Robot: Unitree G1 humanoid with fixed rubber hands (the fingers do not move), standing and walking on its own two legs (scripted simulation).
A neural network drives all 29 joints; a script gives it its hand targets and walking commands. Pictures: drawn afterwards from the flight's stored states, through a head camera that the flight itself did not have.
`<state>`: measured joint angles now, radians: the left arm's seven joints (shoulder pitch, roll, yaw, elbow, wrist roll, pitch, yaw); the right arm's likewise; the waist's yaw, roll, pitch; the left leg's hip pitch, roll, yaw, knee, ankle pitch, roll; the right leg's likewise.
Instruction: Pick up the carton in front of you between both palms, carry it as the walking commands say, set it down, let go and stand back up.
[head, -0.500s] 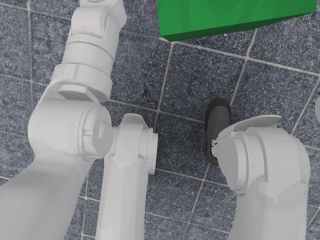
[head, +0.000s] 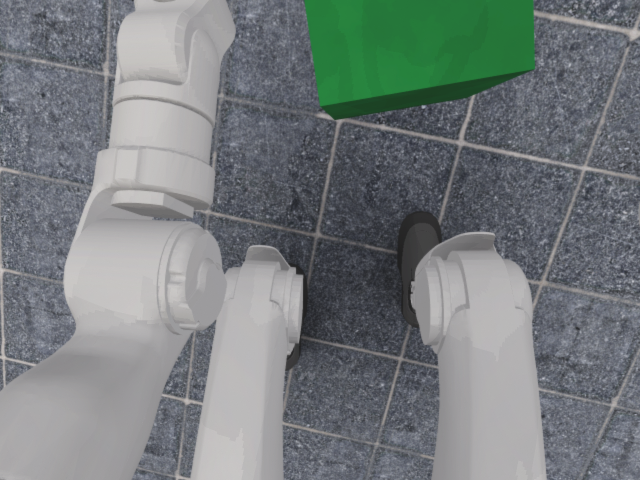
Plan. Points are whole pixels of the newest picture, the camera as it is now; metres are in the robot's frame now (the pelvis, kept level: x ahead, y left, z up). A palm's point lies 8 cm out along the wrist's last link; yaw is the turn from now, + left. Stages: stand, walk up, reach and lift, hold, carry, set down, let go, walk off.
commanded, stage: set down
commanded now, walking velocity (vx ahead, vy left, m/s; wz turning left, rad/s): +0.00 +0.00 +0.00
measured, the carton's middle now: (400, 17) +0.56 -0.12 -0.33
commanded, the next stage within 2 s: let go in 0.66 s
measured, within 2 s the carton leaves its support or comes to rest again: neither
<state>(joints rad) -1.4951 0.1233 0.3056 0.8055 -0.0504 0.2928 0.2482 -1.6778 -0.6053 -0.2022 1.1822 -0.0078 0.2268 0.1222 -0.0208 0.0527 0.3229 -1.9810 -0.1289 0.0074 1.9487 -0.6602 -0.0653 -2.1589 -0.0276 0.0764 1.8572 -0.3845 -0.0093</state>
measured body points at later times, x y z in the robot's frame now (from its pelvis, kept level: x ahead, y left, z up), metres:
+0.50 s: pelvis +0.02 -0.02 +0.12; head +0.37 -0.10 +0.39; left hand +0.60 +0.07 +0.01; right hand +0.59 -0.33 +0.01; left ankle +0.08 +0.13 -0.42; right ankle +0.15 -0.13 -0.42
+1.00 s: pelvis +0.06 -0.02 +0.24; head +0.35 -0.09 +0.57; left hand +0.53 +0.10 +0.11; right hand +0.50 -0.32 +0.11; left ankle +0.08 +0.13 -0.42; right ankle +0.15 -0.13 -0.42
